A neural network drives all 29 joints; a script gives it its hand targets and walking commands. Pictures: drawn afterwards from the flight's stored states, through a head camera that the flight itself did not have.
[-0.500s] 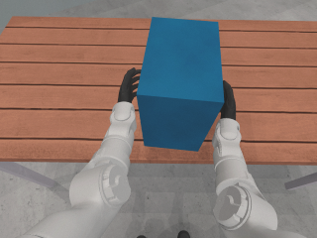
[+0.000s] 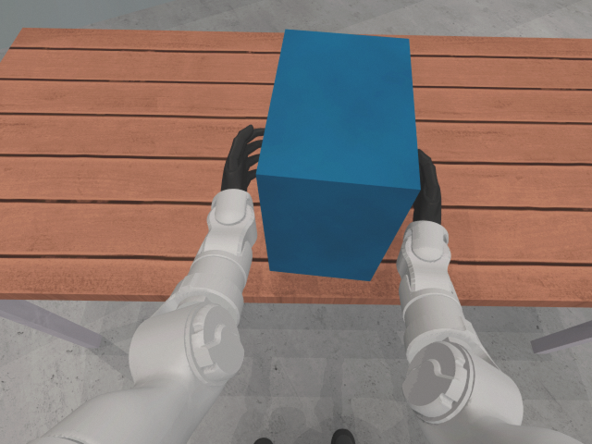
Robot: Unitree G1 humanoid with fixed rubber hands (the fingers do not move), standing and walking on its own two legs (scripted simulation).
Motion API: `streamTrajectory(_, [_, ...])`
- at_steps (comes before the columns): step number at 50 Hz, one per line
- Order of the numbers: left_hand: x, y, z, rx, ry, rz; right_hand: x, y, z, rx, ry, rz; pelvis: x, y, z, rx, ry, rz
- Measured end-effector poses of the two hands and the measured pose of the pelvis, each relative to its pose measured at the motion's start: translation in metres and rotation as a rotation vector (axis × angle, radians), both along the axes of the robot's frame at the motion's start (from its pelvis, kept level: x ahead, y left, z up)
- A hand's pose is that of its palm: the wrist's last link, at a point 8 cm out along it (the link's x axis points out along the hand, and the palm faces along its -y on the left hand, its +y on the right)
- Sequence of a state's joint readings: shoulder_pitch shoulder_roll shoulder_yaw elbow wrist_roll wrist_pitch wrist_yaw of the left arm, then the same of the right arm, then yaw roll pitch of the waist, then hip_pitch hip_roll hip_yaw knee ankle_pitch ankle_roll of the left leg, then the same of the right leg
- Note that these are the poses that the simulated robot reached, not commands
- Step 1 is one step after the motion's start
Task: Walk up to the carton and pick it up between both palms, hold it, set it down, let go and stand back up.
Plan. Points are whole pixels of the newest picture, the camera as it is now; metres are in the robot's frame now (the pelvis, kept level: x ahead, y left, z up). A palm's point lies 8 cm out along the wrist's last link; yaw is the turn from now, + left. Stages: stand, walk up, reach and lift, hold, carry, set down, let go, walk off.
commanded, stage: reach and lift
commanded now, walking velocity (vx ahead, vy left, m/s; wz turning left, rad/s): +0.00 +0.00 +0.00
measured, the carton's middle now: (331, 167) +0.49 -0.04 +0.02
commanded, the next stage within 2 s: none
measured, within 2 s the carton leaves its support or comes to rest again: leaves its support in 1.04 s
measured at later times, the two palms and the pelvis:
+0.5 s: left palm (237, 186) +0.45 +0.10 +0.04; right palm (424, 209) +0.41 -0.16 +0.03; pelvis +0.00 -0.01 +0.00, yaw +0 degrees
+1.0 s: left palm (235, 194) +0.43 +0.10 +0.04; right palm (425, 207) +0.41 -0.15 +0.04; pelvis -0.01 -0.01 -0.01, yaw +0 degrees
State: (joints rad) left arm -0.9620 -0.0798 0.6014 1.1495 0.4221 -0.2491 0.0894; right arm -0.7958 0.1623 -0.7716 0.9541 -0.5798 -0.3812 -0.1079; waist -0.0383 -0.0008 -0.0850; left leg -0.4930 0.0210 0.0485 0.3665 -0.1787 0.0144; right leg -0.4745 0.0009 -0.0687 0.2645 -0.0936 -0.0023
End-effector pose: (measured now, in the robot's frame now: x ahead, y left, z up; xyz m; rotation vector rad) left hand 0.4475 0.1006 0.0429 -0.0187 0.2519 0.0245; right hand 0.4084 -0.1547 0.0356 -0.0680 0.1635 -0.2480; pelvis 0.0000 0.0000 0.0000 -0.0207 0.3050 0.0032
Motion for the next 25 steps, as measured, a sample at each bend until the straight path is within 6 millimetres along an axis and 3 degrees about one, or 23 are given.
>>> streamTrajectory(25, [-0.002, 0.0008, -0.0019, -0.003, -0.026, 0.007, 0.0032, -0.0013, -0.002, -0.008, -0.029, 0.039, -0.0016, -0.0071, -0.0035, -0.005, 0.072, 0.004])
